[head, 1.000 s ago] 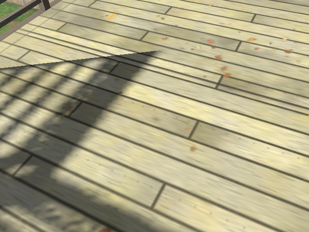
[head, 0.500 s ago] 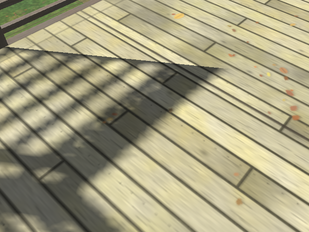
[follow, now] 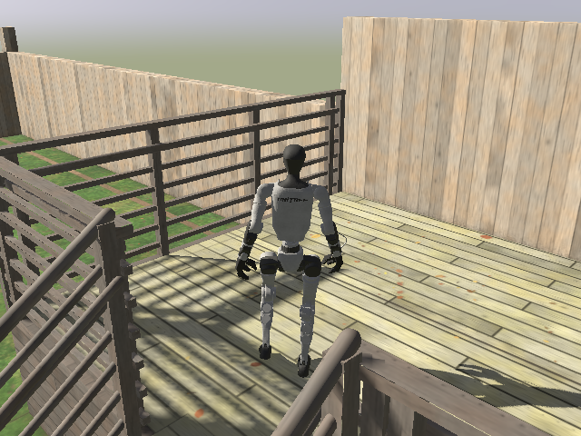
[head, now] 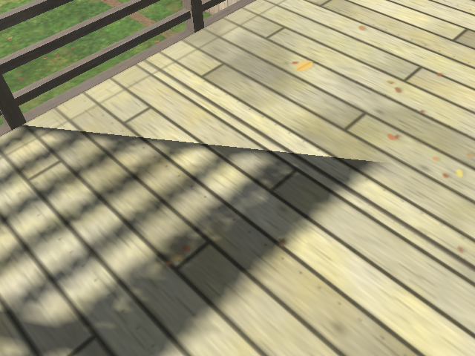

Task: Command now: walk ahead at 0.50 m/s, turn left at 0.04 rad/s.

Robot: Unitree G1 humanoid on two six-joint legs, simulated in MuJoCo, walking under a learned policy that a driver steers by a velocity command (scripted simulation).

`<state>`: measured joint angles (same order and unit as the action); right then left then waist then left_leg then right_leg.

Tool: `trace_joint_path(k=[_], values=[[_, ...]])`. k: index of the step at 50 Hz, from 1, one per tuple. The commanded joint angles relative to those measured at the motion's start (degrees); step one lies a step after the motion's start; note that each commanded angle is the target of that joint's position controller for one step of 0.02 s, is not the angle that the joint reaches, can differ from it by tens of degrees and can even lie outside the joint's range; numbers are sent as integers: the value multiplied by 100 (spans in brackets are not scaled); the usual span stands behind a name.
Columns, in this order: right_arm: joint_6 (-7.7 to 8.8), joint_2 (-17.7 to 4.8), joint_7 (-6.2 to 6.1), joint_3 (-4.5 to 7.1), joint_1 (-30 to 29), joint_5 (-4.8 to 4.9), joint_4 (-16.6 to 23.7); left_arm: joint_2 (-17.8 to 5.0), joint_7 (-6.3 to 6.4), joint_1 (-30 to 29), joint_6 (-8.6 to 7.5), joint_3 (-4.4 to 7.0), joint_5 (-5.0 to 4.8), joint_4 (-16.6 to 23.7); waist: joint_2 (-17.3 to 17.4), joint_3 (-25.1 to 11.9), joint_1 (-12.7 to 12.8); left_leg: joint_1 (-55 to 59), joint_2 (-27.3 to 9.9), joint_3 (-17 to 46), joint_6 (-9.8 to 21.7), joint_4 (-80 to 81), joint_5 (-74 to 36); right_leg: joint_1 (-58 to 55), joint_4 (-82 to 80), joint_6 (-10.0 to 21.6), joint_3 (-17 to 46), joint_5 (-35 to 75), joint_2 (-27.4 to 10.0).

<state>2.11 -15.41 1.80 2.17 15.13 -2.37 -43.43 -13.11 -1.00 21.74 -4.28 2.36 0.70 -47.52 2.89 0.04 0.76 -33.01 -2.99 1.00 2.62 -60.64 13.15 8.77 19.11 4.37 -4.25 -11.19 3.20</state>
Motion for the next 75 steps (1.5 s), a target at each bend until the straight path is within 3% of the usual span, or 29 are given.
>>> trace_joint_path(k=[1,9,11,13,14,15,16,17,18,20,25,35,38,40,41,42,43,44,46,49,53,62,66,67,68,69,70,72,75], values=[[19,-214,16,15,-257,5,365,-690,-1,96,-116,149,-44,170,-672,319,-90,-584,-254,-117,-134,653,-633,-109,-1185,759,1015,1450,-1340],[75,-163,28,-50,-1467,69,658,-853,58,618,-75,169,-5,-201,-655,484,209,-36,-27,-406,47,2588,-1086,-823,-896,602,756,2207,-1546],[105,-226,-1,-15,-1297,50,619,-919,91,537,-49,180,24,-254,-666,426,79,334,137,-472,217,2829,-648,-1075,-494,530,724,3011,-1625],[189,-376,-81,88,-123,-16,230,-969,112,419,-10,181,33,-302,-538,-189,-464,1850,481,-611,460,3316,-480,-967,990,346,422,4132,-1364],[253,-694,-151,200,926,-123,-49,-829,115,415,-10,128,18,-209,-231,-901,-842,3347,-119,56,725,3314,-186,-114,2401,238,238,3128,-1125],[264,-1367,-216,368,1486,-224,-69,-230,70,926,-25,-17,-163,45,1019,-1769,-721,5062,-1918,2776,1405,3671,528,1810,4639,-29,-112,157,-252],[172,-1207,-206,361,1306,56,-75,-692,85,811,-3,114,-19,-53,911,-1846,-720,4979,-2156,4144,1624,4470,538,2671,5406,4,501,-1891,85],[145,-934,-207,290,762,135,-65,-818,77,251,19,164,34,65,366,-843,-505,4247,-1847,3078,1428,4454,654,3049,5550,58,709,-1421,-316],[174,-602,-180,203,397,139,-45,-693,35,-53,-9,117,26,136,80,-365,-379,3487,-1588,2353,1262,4632,222,2946,5210,63,702,-969,-530],[244,-295,-178,110,139,160,-139,-533,-17,64,109,91,93,26,178,17,-20,2548,-1080,1313,849,4991,-404,2355,4590,-38,674,-644,-787],[425,-406,-184,152,457,141,-410,-416,-114,-342,307,99,87,44,77,301,33,2362,-957,321,792,5512,-1000,2726,4199,-216,755,164,-806],[405,-428,-299,137,1106,120,-893,-253,-220,-2053,251,-13,115,631,11,673,-371,3533,-1052,-909,571,5263,-2493,2953,1889,-10,-2,1164,-700],[335,-579,-357,165,1051,94,-964,-321,-209,-1899,254,31,135,669,133,474,-214,4033,-1153,-1185,455,4439,-4530,2454,1607,302,-347,394,-336],[246,-760,-385,211,960,67,-972,-484,-162,-1124,242,132,154,484,257,-32,136,4096,-1161,-1359,392,3048,-5866,1521,1496,578,-526,-210,101],[198,-812,-387,219,913,91,-933,-642,-123,-299,195,234,199,237,105,-503,509,3631,-1065,-1468,298,1818,-5395,393,1085,766,-407,-96,249],[207,-669,-365,171,902,105,-747,-1140,-37,577,179,410,262,49,-437,-1133,850,2384,-900,-1483,150,74,-3516,-1090,868,1118,940,-698,-698],[278,-194,-229,102,952,217,-349,-1690,13,315,239,568,110,167,-2056,-1601,459,-194,581,-1131,-213,-2224,1513,-2686,62,2121,4394,-603,-2270],[345,-616,-202,166,340,128,-234,-1593,24,289,307,553,-17,197,-856,-1502,644,-929,375,78,-137,-2462,1349,-2663,-249,2066,4465,-132,-2241],[454,-442,-215,104,84,225,-147,-1083,100,-248,287,413,-17,154,-79,-225,194,-682,-110,82,-157,-1634,615,-1077,-207,1650,2898,2445,-1966],[111,-336,-249,101,353,-1,-182,-809,93,-618,169,298,-84,223,-136,-136,-258,190,-192,92,-395,-816,723,-58,-156,1280,1814,4291,-1327],[-84,-254,-245,72,118,30,-11,-1086,87,-414,161,350,-56,203,-422,-274,-257,128,-28,-98,-574,81,194,85,-13,1080,1444,5057,-940],[-80,-493,-298,23,-1068,142,450,-1167,208,48,440,391,17,265,-747,-194,267,-46,255,133,-451,1661,-263,-632,631,715,2233,4451,-959],[37,-655,-371,50,-401,166,333,-1264,216,-507,481,427,14,477,-822,-119,-159,1320,488,235,-176,3189,-234,-225,1294,378,2693,3773,-689],[113,-767,-419,81,28,101,256,-1195,199,-723,437,400,-74,584,-618,-275,-414,2280,179,460,-37,3854,-1225,226,1859,131,2603,3271,-399],[131,-1274,-503,172,364,69,323,-783,195,-438,389,285,-150,777,534,-953,-325,3459,-1431,1760,375,3786,-3351,833,3309,-146,1835,843,115],[-16,-1400,-467,199,216,203,392,-864,234,311,474,345,-119,729,1425,-1383,27,3754,-2452,3155,1335,3838,-5144,1710,4277,-240,1018,-3130,1013],[-107,-1011,-441,128,212,266,425,-1142,260,427,563,389,127,489,483,-1153,93,3443,-2329,2865,1436,3723,-4813,1834,5019,-284,1068,-2897,472],[-215,-542,-472,6,-460,190,593,-1134,161,-207,714,398,101,505,128,-431,100,2484,-1579,1724,1126,4214,-2464,1902,5156,-451,958,-1961,130],[-216,-642,-449,35,-571,70,549,-963,10,-344,839,336,3,592,599,-192,102,1962,-949,731,913,4377,-2218,1663,4912,-647,794,-1406,172]])
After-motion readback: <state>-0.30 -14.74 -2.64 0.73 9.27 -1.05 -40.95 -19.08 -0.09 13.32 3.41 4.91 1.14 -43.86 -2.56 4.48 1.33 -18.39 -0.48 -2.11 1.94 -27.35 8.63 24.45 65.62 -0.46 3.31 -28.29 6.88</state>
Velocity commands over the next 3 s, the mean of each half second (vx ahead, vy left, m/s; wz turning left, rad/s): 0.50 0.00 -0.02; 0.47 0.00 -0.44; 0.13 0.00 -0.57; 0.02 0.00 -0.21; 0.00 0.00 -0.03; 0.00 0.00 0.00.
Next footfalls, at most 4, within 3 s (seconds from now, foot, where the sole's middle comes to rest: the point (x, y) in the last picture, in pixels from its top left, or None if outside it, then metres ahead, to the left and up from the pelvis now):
0.28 left None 0.32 0.12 -0.78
0.82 right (294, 327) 0.60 -0.09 -0.78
1.36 left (266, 256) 0.84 -0.01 -0.78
1.76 right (312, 312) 0.65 -0.14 -0.78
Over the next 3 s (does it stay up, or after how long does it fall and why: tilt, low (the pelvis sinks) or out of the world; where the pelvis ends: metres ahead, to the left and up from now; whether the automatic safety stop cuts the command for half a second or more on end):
stays up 0.68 -0.03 0.00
